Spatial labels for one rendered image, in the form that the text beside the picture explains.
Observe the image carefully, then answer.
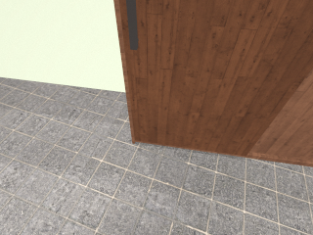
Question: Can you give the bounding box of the handle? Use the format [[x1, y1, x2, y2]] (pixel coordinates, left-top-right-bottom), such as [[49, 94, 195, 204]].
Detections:
[[126, 0, 139, 50]]

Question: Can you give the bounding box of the wardrobe door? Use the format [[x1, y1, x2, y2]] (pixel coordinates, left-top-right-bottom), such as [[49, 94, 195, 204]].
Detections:
[[119, 0, 313, 157], [250, 69, 313, 161]]

